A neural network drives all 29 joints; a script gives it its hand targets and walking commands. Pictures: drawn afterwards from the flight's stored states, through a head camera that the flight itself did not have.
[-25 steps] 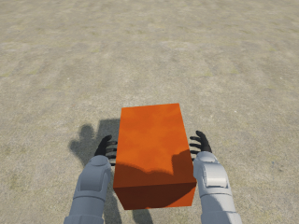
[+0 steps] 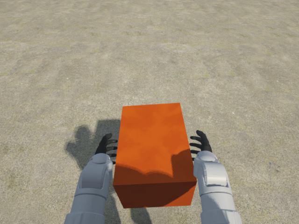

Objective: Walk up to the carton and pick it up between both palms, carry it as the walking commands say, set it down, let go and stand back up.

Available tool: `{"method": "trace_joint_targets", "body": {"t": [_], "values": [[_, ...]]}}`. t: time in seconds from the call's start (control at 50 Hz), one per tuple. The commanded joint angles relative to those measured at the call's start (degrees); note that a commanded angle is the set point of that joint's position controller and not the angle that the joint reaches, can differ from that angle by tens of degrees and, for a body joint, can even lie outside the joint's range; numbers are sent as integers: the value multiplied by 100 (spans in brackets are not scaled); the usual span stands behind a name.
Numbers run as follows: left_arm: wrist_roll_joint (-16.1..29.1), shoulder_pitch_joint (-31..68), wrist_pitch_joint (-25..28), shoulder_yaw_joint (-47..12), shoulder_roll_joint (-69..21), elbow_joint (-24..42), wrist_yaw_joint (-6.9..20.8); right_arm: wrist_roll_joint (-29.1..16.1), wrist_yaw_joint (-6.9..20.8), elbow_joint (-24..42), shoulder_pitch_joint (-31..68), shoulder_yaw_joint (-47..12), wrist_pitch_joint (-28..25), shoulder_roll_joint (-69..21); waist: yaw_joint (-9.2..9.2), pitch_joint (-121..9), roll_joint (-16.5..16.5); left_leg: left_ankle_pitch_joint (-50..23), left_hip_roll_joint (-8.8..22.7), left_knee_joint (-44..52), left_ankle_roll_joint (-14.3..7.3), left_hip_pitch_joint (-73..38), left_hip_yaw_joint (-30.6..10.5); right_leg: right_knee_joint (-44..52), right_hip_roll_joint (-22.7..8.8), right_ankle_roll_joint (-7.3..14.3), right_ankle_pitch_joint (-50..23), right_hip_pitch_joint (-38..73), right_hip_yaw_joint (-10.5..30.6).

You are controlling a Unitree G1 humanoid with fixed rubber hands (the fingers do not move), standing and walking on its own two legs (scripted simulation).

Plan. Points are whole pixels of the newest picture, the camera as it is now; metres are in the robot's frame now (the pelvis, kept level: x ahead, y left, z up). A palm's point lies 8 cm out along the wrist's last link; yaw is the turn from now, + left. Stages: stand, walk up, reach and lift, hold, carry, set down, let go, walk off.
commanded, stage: carry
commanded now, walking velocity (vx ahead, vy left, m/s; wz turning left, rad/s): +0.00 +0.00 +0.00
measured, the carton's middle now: (153, 151) +0.36 +0.00 -0.05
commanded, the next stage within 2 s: hold in 2.00 s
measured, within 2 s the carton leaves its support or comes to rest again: neither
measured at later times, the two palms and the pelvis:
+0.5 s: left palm (86, 165) +0.26 +0.18 +0.03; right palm (191, 157) +0.29 -0.10 +0.04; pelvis -0.01 +0.03 +0.00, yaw +1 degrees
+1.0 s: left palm (92, 161) +0.27 +0.16 +0.03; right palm (195, 158) +0.29 -0.12 +0.03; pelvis +0.00 +0.01 +0.00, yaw +1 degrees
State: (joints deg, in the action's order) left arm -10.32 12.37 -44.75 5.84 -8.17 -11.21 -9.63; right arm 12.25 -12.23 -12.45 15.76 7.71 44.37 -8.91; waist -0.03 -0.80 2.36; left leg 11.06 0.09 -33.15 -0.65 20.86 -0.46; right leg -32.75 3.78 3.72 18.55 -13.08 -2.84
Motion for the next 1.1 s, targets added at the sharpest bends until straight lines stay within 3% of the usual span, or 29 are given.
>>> {"method": "trace_joint_targets", "body": {"t": [0.0,0.02,0.08,0.12,0.14,0.16,0.2,0.24,0.26,0.3,0.34,0.4,0.44,0.52,0.56,0.58,0.6,0.62,0.64,0.66,0.72,0.74,0.82,0.84,0.86,0.88,0.96,1.04,1.08], "values": [[1734,3942,595,-3293,-5665,1321,2371,-1767,2570,473,3101,-3426,-417,-6097,-47,-2593,28,-1477,726,12,-364,-1013,-302,591,-1279,-74,-2283,543,623],[1681,3726,610,-3238,-5654,1260,2376,-1696,2549,312,2893,-3447,-375,-6165,-30,-2439,-330,-775,621,18,-260,-808,-343,686,-1407,-91,-2530,432,830],[1617,3455,583,-3271,-5799,927,2402,-1593,2654,389,2845,-3324,-439,-6003,-53,-2351,77,-1187,842,510,-405,-969,-675,657,-1172,2,-554,171,636],[1774,4222,657,-3363,-5710,1370,2417,-1747,2648,368,3237,-3407,-477,-6225,-55,-2190,264,-584,866,696,-468,-866,-814,772,-952,1,447,59,688],[1702,3959,692,-3221,-5727,975,2429,-1741,2608,402,3396,-3447,-502,-6161,-28,-2131,-325,-582,878,688,-427,-1027,-827,1022,-1011,-12,475,-106,804],[1690,4133,667,-3180,-5658,941,2420,-1553,2601,120,3155,-3184,-488,-6044,-4,-2200,62,-522,765,639,-431,-883,-695,940,-979,19,399,-136,768],[1811,3912,690,-3331,-5912,916,2458,-1639,2647,256,3268,-3323,-489,-6263,-37,-2521,-314,-665,769,651,-424,-1207,-767,765,-970,36,374,-55,580],[1817,4158,671,-3389,-6002,936,2483,-1659,2609,573,3708,-3298,-581,-6088,-55,-2361,377,-987,1042,879,-488,-791,-1005,423,-820,-56,349,125,451],[1915,3892,709,-3501,-6129,857,2503,-1588,2642,432,3292,-3321,-533,-6179,-90,-2558,29,-1196,1067,922,-565,-1059,-1174,488,-702,-18,238,220,525],[1920,3934,685,-3471,-5979,1078,2476,-1723,2645,327,3183,-3378,-494,-6237,-86,-2448,147,-601,992,1073,-501,-779,-1044,582,-759,-75,128,356,676],[1783,3717,596,-3320,-5879,1021,2392,-1796,2601,470,3231,-3433,-420,-6241,-80,-2468,-270,-466,622,536,-326,-770,-500,1049,-1200,-17,55,294,1001],[1748,4112,601,-3324,-5752,947,2415,-1414,2636,-469,2548,-2988,-337,-6176,-1,-2221,25,-525,752,864,-384,-1104,-697,856,-1023,33,434,-200,669],[1831,3899,609,-3406,-5802,1007,2466,-1550,2610,311,3052,-3169,-432,-6055,-52,-2397,-8,-421,897,1021,-521,-891,-947,682,-800,-80,254,102,582],[1743,4168,625,-3346,-5876,766,2478,-1555,2646,128,3313,-3138,-489,-6123,-27,-2000,75,32,738,1045,-370,-569,-775,862,-983,-47,538,-73,688],[1759,3968,631,-3273,-5888,669,2480,-1528,2654,120,3048,-3130,-503,-6179,-41,-2231,-327,510,701,1155,-437,-565,-933,788,-917,13,901,30,618],[1731,3810,723,-3258,-6059,647,2520,-1625,2656,353,3757,-3317,-586,-6220,-58,-2502,-128,-322,879,1056,-446,-727,-971,557,-885,-17,335,227,568],[1733,4017,717,-3254,-5943,673,2475,-1642,2657,86,3517,-3193,-581,-6199,-62,-2472,289,-132,913,1144,-458,-655,-1075,497,-817,-39,304,294,513],[1786,3794,725,-3243,-6080,562,2466,-1737,2674,344,3599,-3329,-570,-6194,-91,-2594,-30,-426,937,1096,-456,-799,-1165,485,-775,-47,216,287,571],[1705,4044,686,-3296,-5956,771,2459,-1690,2677,180,3578,-3260,-563,-6188,-66,-2366,282,-628,881,946,-390,-686,-889,571,-891,-80,-46,144,566],[1749,3758,726,-3261,-6109,531,2491,-1624,2652,162,3363,-3274,-565,-6241,-82,-2628,-124,-960,875,807,-422,-755,-896,571,-929,-21,-241,386,670],[1833,4164,836,-3299,-6086,843,2496,-1742,2704,339,3576,-3426,-650,-6271,-85,-2908,184,-1756,889,633,-486,-1036,-867,370,-857,-52,-386,327,613],[1827,4136,835,-3333,-6069,827,2493,-1729,2675,384,3413,-3428,-654,-6261,-100,-2851,-130,-1779,876,587,-456,-727,-908,374,-944,-29,-601,652,577],[1614,3700,714,-3293,-5964,786,2438,-1714,2740,211,3215,-3372,-562,-6187,-99,-2344,286,-869,934,893,-499,-550,-1062,524,-885,-18,-1,275,678],[1746,3731,685,-3445,-6056,874,2439,-1787,2673,473,3186,-3462,-568,-6174,-49,-2451,1,-650,838,814,-456,-728,-982,678,-903,44,-71,280,698],[1750,3705,716,-3347,-6050,650,2448,-1623,2699,98,2989,-3299,-557,-6188,-64,-2661,76,-1206,768,744,-429,-917,-896,412,-949,6,-469,374,679],[1769,3408,668,-3316,-6013,637,2485,-1777,2670,657,3428,-3532,-566,-6139,-55,-2710,-253,-1005,804,672,-465,-948,-866,531,-885,-13,-463,378,705],[1872,3901,739,-3339,-5929,990,2456,-1618,2614,335,2989,-3369,-535,-6216,-42,-2633,-490,-522,603,484,-402,-878,-644,637,-1273,135,-1023,303,795],[1796,3819,691,-3295,-5925,680,2468,-1653,2580,272,3325,-3382,-563,-6139,-25,-2588,-669,-1304,675,22,-342,-1088,-385,582,-1381,-14,-2736,337,623],[1664,3454,668,-3217,-5831,490,2483,-1721,2622,210,3130,-3445,-577,-6087,-14,-2470,-395,-775,610,298,-372,-948,-441,528,-1442,61,-2151,412,681]]}}
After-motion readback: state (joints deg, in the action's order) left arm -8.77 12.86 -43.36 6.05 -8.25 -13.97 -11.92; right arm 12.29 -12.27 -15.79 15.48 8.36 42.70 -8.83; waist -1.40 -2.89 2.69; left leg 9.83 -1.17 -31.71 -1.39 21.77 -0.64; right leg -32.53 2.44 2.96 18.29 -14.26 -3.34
